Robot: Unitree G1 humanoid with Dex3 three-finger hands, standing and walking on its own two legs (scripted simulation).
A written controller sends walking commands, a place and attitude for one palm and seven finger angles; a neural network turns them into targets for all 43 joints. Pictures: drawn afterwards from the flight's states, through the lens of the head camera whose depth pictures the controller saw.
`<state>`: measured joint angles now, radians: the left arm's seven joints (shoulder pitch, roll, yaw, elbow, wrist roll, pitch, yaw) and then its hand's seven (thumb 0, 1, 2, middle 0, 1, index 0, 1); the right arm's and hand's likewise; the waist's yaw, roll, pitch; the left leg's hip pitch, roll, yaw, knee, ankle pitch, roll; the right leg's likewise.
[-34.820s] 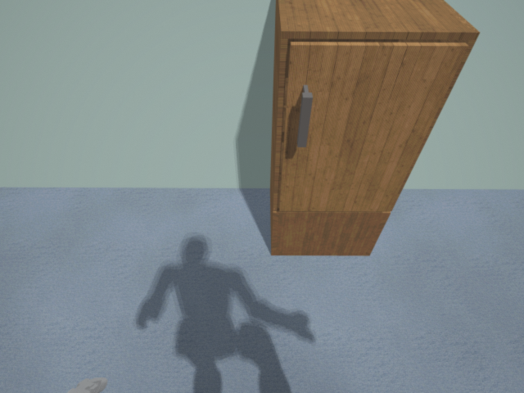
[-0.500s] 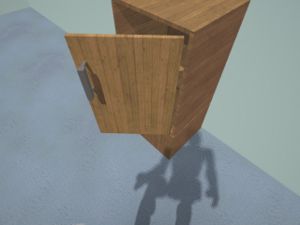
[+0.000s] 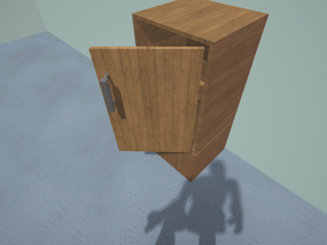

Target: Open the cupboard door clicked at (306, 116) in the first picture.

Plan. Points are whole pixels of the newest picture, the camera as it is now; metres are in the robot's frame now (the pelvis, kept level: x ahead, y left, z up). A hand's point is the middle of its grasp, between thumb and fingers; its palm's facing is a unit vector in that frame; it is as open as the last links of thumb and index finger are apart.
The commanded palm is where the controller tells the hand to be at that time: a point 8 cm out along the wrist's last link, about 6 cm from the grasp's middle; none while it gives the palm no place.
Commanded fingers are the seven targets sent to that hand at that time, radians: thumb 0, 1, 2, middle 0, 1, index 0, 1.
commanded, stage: come to a stop and stand still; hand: left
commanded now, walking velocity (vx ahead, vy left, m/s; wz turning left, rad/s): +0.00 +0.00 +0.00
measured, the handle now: (109, 93) +0.65 +0.26 +0.01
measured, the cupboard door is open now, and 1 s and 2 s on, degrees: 43 43 43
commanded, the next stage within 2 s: look again from close up in 0.24 s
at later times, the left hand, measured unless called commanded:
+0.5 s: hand out of the picture +0.02 +0.18 -0.16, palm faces +0.01 -0.97 -0.23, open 7.4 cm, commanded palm none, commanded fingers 0.00 0.90 0.90 -0.20 -0.30 -0.20 -0.30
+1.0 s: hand out of the picture +0.00 +0.15 -0.16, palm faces +0.05 -0.98 -0.18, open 7.4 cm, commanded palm none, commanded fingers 0.00 0.90 0.90 -0.20 -0.30 -0.20 -0.30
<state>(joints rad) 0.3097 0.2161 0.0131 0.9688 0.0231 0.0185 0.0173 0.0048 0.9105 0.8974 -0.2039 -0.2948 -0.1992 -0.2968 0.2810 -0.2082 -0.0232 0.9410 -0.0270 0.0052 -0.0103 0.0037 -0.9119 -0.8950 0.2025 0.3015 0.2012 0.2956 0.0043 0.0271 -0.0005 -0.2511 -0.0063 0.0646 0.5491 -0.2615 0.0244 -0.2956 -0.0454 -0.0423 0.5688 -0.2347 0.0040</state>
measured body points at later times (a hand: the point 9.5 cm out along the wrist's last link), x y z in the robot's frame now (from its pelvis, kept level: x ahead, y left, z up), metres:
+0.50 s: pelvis -0.01 -0.01 +0.01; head -0.01 -0.02 +0.46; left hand +0.02 +0.23 -0.14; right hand -0.02 -0.26 -0.15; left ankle +0.02 +0.11 -0.73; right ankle +0.05 -0.12 -0.73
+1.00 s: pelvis +0.01 -0.01 +0.01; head +0.01 -0.01 +0.46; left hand +0.00 +0.20 -0.15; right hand +0.00 -0.22 -0.15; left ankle +0.02 +0.11 -0.73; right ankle +0.05 -0.12 -0.73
